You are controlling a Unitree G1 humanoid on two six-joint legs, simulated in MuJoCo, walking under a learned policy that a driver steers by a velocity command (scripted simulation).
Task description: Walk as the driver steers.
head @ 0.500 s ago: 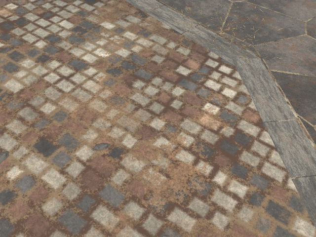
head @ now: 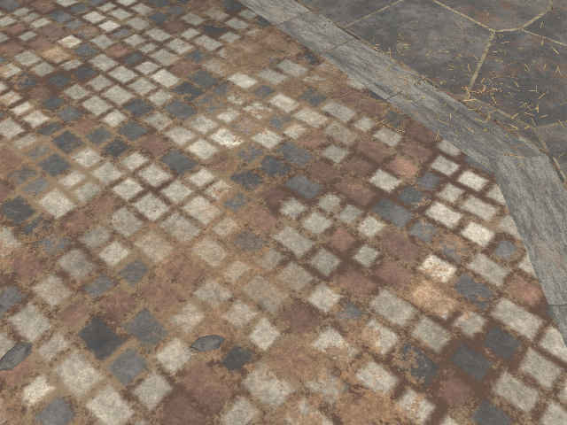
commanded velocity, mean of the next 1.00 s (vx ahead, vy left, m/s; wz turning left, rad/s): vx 0.50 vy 0.00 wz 0.12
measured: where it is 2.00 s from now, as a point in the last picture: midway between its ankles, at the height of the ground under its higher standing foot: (266, 294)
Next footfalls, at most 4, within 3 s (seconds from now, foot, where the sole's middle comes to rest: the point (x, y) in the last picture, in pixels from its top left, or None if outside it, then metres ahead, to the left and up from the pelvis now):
0.26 left None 0.34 0.16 -0.78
0.82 right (342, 371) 0.64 -0.08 -0.78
1.32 left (232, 299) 0.83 0.21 -0.78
1.82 right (306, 273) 0.92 0.01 -0.78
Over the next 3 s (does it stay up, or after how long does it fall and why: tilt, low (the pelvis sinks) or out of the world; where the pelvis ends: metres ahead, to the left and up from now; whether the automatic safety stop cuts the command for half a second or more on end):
stays up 1.24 0.37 -0.01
